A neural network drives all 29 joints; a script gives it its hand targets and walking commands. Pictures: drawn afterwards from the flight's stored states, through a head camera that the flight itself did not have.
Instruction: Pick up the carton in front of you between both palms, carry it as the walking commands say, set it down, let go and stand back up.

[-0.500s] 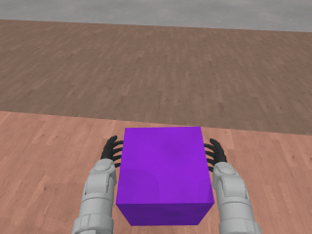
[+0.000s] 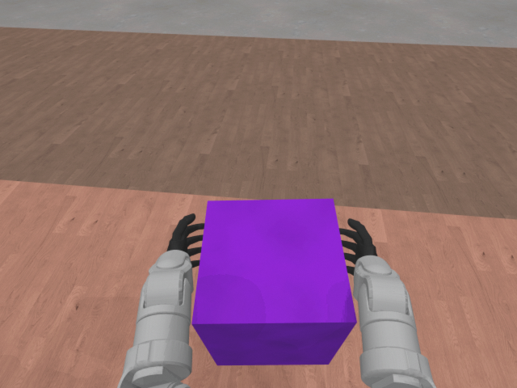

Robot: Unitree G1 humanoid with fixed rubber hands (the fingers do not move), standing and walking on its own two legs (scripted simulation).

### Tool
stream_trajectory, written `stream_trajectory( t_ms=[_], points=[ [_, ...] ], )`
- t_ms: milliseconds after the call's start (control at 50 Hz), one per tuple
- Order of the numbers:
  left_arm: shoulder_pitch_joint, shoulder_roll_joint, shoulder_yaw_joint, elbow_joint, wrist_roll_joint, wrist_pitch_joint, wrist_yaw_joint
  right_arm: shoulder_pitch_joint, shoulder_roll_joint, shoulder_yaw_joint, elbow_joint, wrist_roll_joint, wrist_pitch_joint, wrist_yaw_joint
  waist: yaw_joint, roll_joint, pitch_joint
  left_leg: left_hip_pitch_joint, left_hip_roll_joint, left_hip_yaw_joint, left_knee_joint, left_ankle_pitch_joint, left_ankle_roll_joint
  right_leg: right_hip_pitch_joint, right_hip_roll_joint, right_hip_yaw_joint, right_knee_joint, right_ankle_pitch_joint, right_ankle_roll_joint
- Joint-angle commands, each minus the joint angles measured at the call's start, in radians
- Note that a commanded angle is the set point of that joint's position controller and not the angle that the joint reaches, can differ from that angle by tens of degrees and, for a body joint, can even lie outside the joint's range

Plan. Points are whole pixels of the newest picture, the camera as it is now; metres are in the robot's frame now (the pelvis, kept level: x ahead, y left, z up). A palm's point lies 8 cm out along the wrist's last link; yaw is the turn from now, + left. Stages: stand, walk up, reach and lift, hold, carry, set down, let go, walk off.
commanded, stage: reach and lift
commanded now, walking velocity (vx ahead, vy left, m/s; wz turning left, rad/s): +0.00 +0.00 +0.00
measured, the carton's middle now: (271, 287) +0.30 +0.00 -0.05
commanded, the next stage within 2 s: hold in 0.54 s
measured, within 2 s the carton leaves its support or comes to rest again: neither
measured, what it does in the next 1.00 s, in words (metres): stands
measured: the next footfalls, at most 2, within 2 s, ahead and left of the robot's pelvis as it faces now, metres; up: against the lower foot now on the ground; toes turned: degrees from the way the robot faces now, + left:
right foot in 1.78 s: +0.19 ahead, -0.10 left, +0.00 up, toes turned -8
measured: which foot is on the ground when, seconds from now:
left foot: down 0.00-1.00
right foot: down 0.00-1.00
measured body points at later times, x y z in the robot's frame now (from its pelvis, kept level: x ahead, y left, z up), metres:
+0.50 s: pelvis +0.02 +0.00 +0.01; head -0.01 +0.00 +0.45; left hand +0.32 +0.15 +0.03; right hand +0.32 -0.15 +0.03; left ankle +0.02 +0.12 -0.74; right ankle +0.03 -0.12 -0.74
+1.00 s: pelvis +0.00 +0.00 +0.00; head -0.04 +0.00 +0.45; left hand +0.31 +0.15 +0.05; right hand +0.30 -0.15 +0.05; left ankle +0.02 +0.12 -0.74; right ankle +0.03 -0.12 -0.74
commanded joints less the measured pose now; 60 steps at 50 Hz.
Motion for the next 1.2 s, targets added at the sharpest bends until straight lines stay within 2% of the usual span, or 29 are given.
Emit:
stream_trajectory(
  t_ms=[0, 260, 520, 620, 700, 780, 1000, 1180],
  points=[
    [-0.46, -0.931, -0.546, 0.032, -0.216, -0.004, -0.236, -0.512, 0.92, 0.546, -0.007, 0.227, -0.021, 0.235, 0.001, -0.004, -0.285, 0.045, -0.06, 0.0, -0.091, 0.116, 0.005, 0.124, 0.065, 0.002, -0.073, 0.1, -0.01],
    [-0.356, -0.914, -0.589, -0.069, -0.249, 0.029, -0.23, -0.406, 0.908, 0.588, -0.103, 0.258, 0.012, 0.223, 0.0, -0.005, -0.285, 0.101, -0.068, -0.007, -0.111, 0.243, -0.001, 0.177, 0.068, 0.011, -0.096, 0.232, -0.003],
    [-0.351, -0.908, -0.608, -0.116, -0.265, 0.059, -0.226, -0.402, 0.898, 0.607, -0.149, 0.271, 0.041, 0.221, 0.0, -0.004, -0.262, 0.113, -0.066, -0.009, -0.125, 0.23, -0.002, 0.184, 0.069, 0.011, -0.106, 0.213, -0.002],
    [-0.313, -0.904, -0.671, -0.212, -0.303, 0.096, -0.216, -0.37, 0.897, 0.675, -0.244, 0.312, 0.078, 0.215, 0.004, -0.004, -0.305, 0.161, -0.065, -0.016, -0.137, 0.309, -0.006, 0.222, 0.069, 0.017, -0.12, 0.283, 0.002],
    [-0.29, -0.856, -0.624, -0.189, -0.276, 0.135, -0.211, -0.343, 0.852, 0.624, -0.216, 0.282, 0.116, 0.209, 0.003, -0.004, -0.19, 0.122, -0.063, -0.008, -0.162, 0.186, -0.002, 0.187, 0.065, 0.014, -0.143, 0.163, -0.001],
    [-0.353, -0.865, -0.614, -0.176, -0.274, 0.137, -0.221, -0.4, 0.859, 0.61, -0.2, 0.28, 0.118, 0.219, 0.002, -0.001, -0.164, 0.098, -0.058, -0.004, -0.161, 0.098, 0.003, 0.164, 0.062, 0.008, -0.14, 0.082, -0.008],
    [-0.442, -0.894, -0.604, -0.123, -0.269, 0.125, -0.23, -0.493, 0.888, 0.607, -0.156, 0.276, 0.106, 0.227, 0.003, -0.003, -0.197, 0.081, -0.054, 0.0, -0.148, 0.037, 0.005, 0.162, 0.057, 0.003, -0.122, 0.024, -0.008],
    [-0.426, -0.89, -0.603, -0.125, -0.267, 0.124, -0.23, -0.476, 0.892, 0.606, -0.157, 0.276, 0.107, 0.224, 0.006, -0.006, -0.216, 0.102, -0.057, 0.002, -0.145, 0.094, 0.002, 0.176, 0.06, 0.003, -0.127, 0.081, -0.004]
  ],
)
